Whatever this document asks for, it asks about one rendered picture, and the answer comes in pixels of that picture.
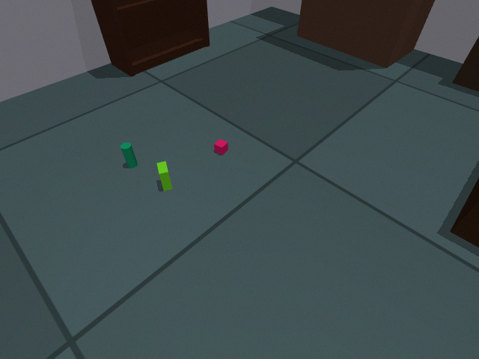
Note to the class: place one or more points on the bookshelf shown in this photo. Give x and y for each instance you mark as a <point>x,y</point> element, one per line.
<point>142,34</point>

